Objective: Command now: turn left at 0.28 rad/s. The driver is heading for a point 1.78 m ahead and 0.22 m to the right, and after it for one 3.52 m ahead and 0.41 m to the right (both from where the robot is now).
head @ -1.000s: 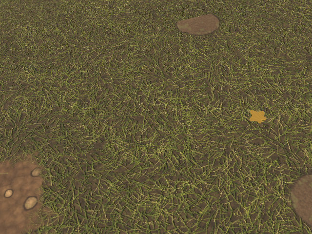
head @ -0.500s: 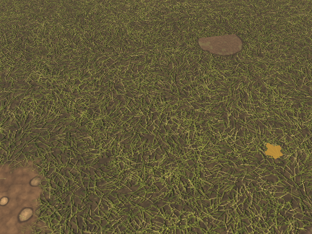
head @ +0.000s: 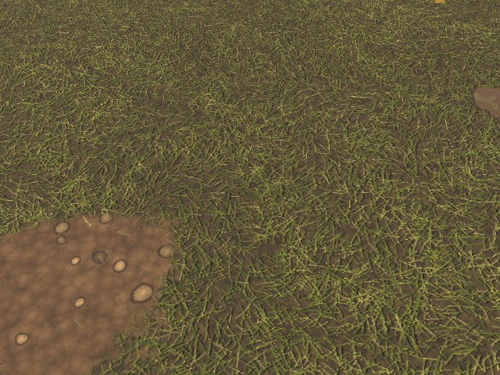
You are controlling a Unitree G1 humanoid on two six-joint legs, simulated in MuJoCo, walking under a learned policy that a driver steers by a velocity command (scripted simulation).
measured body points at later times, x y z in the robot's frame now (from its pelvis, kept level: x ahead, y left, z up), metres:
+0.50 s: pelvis -0.01 +0.01 +0.00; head -0.01 +0.01 +0.45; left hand +0.02 +0.27 -0.14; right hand +0.10 -0.23 -0.14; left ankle -0.02 +0.11 -0.74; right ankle -0.02 -0.11 -0.74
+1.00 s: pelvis -0.02 -0.01 +0.00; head -0.01 -0.01 +0.45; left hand -0.01 +0.23 -0.15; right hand -0.01 -0.25 -0.16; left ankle -0.02 +0.11 -0.74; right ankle -0.02 -0.11 -0.74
